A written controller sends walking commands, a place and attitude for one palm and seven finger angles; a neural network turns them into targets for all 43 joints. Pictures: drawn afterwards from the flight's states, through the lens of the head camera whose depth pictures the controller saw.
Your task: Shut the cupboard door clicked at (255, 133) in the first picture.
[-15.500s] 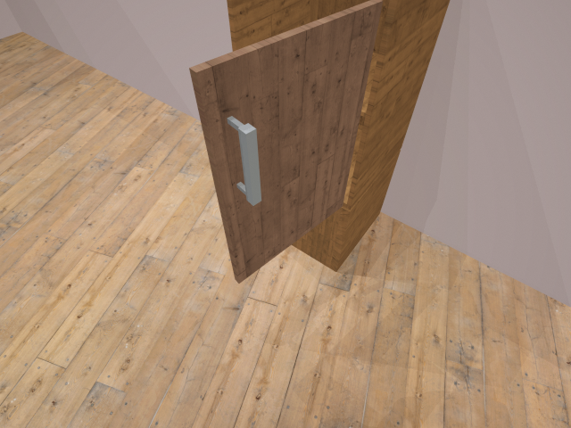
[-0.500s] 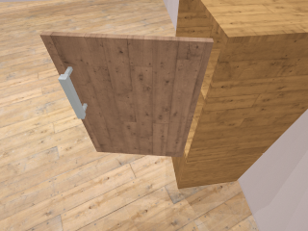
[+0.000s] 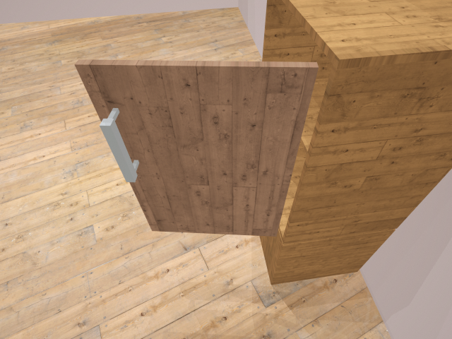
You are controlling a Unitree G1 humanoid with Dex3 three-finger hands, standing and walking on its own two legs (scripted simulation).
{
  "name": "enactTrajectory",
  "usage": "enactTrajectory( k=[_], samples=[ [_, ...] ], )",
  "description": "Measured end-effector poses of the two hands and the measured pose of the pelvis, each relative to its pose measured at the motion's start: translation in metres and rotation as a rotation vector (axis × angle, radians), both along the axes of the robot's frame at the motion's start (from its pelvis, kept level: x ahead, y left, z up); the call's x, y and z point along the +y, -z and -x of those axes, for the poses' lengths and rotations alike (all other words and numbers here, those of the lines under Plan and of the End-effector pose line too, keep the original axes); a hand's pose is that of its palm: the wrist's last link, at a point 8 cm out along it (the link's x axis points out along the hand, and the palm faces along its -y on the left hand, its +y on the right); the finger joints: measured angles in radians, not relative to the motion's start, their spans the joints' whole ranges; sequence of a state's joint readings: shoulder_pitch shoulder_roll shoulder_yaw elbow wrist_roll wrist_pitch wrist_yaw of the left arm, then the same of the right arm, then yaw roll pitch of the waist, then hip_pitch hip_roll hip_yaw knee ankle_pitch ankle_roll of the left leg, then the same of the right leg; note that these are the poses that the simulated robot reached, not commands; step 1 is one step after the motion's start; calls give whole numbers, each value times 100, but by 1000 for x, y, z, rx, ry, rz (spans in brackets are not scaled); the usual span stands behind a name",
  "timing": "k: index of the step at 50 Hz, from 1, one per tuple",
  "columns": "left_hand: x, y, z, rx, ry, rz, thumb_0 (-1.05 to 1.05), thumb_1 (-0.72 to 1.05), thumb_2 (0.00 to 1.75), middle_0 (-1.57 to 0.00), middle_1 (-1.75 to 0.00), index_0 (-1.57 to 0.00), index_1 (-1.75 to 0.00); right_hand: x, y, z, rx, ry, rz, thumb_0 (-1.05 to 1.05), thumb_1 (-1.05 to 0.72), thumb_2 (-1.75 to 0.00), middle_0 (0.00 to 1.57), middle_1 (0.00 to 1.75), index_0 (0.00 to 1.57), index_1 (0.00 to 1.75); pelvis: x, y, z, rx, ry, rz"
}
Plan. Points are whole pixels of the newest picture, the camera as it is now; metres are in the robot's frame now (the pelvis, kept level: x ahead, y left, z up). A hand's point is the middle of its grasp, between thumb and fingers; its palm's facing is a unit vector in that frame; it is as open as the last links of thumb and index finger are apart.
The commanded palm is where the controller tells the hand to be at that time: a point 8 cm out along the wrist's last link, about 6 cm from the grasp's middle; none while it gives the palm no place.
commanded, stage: raise the hand and make a fist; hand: left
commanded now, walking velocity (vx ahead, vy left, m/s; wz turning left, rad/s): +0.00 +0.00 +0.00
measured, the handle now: (123, 147) +0.47 +0.25 +0.07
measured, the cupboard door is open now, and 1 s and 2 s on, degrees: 79 79 79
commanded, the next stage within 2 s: bring the fist close to the handle in 1.96 s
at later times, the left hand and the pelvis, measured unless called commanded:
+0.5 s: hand out of the picture +0.11 +0.18 -0.05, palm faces +0.09 -1.00 -0.01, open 6.0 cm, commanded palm +0.11 +0.23 -0.03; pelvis -0.04 -0.02 -0.08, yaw +3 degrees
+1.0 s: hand (113, 310) +0.17 +0.19 +0.01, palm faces +0.01 -1.00 -0.06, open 3.7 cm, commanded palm +0.13 +0.24 +0.02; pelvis -0.03 +0.00 -0.06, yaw +3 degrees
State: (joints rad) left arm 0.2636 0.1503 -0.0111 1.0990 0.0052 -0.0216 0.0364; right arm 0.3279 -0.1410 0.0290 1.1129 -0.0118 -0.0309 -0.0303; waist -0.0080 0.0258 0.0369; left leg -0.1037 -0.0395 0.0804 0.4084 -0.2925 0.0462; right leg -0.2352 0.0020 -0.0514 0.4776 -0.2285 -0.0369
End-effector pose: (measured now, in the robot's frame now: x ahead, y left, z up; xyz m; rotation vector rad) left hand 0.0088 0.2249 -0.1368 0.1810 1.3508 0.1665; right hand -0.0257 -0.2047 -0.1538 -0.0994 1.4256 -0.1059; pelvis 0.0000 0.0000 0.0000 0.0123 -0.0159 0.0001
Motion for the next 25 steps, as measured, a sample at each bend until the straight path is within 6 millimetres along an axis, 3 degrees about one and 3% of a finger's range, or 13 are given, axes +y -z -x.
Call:
enactTrajectory(
  k=[3,4,7,10,13,15,17,22,25],
  samples=[
    [-1,2,5,16,-2,3,0,92,90,-20,-30,-20,-30,-2,-1,1,14,2,8,0,-91,-90,20,30,19,30,1,0,-1,4,-1,5],
    [3,-1,-4,-40,-64,10,1,92,90,-20,-30,-20,-30,-5,-3,-3,-21,0,31,0,-91,-90,20,30,20,30,0,2,1,0,-1,7],
    [9,-48,-63,-454,-76,-27,2,92,89,-21,-31,-20,-31,-19,-12,-31,-260,2,93,0,-91,-90,20,30,20,30,0,8,2,13,-9,-6],
    [5,-100,-120,-836,-51,-17,1,91,90,-22,-33,-22,-33,-34,-20,-72,-482,-27,108,1,-91,-90,20,30,20,30,1,14,7,40,-44,-2],
    [-3,-134,-152,-1164,7,56,1,91,90,-25,-36,-25,-36,-48,-35,-118,-675,-65,127,1,-91,-90,20,30,20,30,-2,26,16,97,-38,-6],
    [-10,-141,-154,-1330,80,117,1,91,90,-28,-39,-28,-39,-56,-47,-147,-788,-100,146,1,-91,-90,20,30,20,30,-7,37,22,133,-29,-11],
    [-14,-135,-144,-1406,171,156,0,91,90,-31,-43,-31,-42,-62,-58,-174,-884,-140,164,1,-91,-90,20,30,19,30,-11,50,28,158,-25,-13],
    [-6,-94,-98,-1277,152,183,0,90,90,-40,-52,-40,-51,-60,-75,-224,-1041,-223,187,1,-91,-90,19,30,19,30,-17,75,37,196,-37,-4],
    [6,-89,-76,-1244,83,117,1,90,90,-45,-58,-45,-57,-47,-73,-238,-1074,-268,170,1,-91,-90,19,30,19,29,-19,82,40,208,-57,17]
  ],
)
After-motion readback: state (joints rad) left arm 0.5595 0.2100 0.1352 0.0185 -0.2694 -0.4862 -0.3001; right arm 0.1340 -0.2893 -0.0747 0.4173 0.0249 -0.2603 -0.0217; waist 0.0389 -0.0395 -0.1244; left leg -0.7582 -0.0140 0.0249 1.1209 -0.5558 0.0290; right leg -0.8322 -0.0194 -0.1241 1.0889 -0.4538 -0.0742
